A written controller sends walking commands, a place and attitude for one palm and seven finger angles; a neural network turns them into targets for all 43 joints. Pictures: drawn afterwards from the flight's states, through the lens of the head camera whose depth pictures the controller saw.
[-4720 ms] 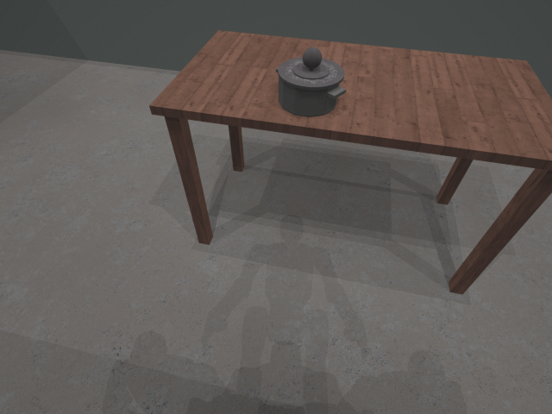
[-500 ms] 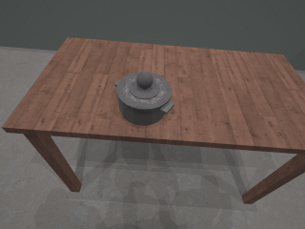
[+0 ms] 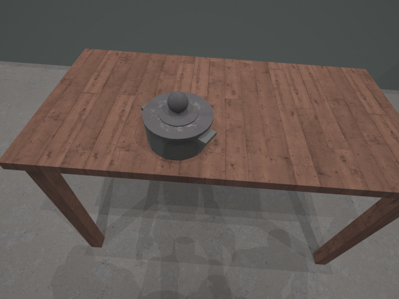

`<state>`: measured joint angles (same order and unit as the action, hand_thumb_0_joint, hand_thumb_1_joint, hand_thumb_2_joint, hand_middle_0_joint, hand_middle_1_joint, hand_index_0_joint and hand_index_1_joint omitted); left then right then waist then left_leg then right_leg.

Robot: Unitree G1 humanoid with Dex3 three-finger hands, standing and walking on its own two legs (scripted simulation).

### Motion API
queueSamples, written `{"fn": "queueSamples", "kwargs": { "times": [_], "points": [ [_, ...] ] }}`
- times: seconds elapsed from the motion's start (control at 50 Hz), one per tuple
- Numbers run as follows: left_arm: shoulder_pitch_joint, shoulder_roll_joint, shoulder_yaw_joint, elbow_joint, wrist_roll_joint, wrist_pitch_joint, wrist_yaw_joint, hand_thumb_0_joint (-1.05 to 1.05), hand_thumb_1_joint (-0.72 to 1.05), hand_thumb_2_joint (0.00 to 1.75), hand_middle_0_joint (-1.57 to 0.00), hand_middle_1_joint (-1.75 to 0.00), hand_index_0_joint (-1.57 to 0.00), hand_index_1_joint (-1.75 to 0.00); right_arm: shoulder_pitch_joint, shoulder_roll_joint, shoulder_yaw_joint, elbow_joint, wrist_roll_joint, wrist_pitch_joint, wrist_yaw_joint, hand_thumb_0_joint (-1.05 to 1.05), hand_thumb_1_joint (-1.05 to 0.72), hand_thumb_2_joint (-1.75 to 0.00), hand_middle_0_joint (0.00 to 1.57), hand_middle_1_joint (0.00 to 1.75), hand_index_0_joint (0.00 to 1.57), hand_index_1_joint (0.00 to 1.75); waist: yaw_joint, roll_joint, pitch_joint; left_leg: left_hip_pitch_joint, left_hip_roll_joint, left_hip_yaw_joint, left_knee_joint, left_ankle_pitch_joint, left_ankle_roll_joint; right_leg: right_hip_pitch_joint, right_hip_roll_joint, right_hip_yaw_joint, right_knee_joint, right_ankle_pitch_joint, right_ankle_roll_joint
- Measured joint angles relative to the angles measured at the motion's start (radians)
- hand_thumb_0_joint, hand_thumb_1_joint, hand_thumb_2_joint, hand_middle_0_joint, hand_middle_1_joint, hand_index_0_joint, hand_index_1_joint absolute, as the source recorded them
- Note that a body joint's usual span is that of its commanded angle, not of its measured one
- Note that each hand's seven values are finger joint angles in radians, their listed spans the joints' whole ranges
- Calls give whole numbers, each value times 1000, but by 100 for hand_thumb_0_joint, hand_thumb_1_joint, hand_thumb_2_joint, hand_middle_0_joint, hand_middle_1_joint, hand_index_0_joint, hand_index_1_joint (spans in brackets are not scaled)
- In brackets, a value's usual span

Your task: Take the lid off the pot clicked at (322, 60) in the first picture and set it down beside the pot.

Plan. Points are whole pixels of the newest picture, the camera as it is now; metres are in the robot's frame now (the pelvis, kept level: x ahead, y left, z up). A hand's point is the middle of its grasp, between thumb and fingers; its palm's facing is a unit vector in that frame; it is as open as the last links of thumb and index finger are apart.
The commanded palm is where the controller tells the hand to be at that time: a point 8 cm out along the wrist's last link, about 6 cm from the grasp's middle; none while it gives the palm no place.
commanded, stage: look again from close up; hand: left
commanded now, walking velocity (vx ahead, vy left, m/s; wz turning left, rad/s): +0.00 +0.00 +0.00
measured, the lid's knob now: (177, 102) +0.55 +0.10 +0.08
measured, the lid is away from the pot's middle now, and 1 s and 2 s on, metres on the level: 0.00 0.00 0.00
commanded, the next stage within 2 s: shuffle to correct the standing spot in 0.64 s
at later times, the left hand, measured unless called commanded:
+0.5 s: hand out of the picture +0.00 +0.14 -0.18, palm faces +0.02 -0.99 -0.16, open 7.4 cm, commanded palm none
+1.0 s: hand out of the picture +0.00 +0.14 -0.18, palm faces +0.04 -0.99 -0.15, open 7.4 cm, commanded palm none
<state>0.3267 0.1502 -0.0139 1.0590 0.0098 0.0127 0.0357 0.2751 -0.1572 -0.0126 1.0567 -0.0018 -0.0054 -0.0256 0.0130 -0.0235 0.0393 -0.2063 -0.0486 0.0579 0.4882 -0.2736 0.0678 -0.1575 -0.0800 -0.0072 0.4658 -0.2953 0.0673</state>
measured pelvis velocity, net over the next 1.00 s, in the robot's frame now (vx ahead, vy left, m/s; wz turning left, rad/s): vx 0.03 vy -0.02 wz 0.01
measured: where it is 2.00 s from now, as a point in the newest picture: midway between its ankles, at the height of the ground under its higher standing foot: outside the picture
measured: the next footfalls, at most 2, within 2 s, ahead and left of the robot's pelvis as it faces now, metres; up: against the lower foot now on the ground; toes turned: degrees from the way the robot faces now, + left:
right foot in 1.34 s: +0.11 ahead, -0.15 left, +0.00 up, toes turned -1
left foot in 1.50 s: +0.11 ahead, +0.07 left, +0.00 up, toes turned +5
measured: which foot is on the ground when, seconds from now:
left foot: down 0.00-1.00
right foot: down 0.00-1.00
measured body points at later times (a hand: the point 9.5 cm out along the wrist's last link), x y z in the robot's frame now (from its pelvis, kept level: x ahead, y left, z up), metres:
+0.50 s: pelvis +0.00 -0.02 +0.00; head +0.02 -0.01 +0.45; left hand +0.00 +0.19 -0.16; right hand +0.01 -0.25 -0.15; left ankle -0.01 +0.07 -0.74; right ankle -0.03 -0.16 -0.74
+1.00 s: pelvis +0.03 -0.02 -0.01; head +0.05 -0.01 +0.44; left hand +0.00 +0.19 -0.17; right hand +0.01 -0.24 -0.16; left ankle -0.01 +0.07 -0.74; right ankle -0.03 -0.16 -0.74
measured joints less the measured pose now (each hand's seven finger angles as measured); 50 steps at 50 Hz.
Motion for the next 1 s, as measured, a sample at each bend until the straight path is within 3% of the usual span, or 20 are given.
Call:
{"fn": "queueSamples", "kwargs": {
  "times": [0.44, 0.8, 1.0],
  "points": [
    [-14, 0, -2, -2, -3, -11, 0, 1, 91, 90, -20, -30, -20, -30, -7, 6, 0, 21, 0, -1, -3, 1, -93, -89, 20, 30, 20, 30, -4, 3, 5, 7, 33, -10, -12, 6, -34, 5, 33, -8, -10, 3, -31],
    [-18, -1, 1, 1, -4, -12, 0, 1, 91, 90, -20, -30, -20, -30, 11, 24, 5, 39, -1, -3, -3, 1, -93, -89, 20, 30, 20, 30, -8, -3, 14, 8, 36, -16, -13, 3, -38, 10, 37, -14, -16, 1, -35],
    [27, 3, 21, -4, 6, -10, -18, 1, 91, 90, -20, -30, -20, -30, 61, 38, -5, 19, -8, -4, 10, 0, -91, -89, 20, 30, 20, 30, -4, 0, -14, -17, 36, -21, 71, -77, -33, -7, 35, -20, 57, -76, -45]
  ]
}}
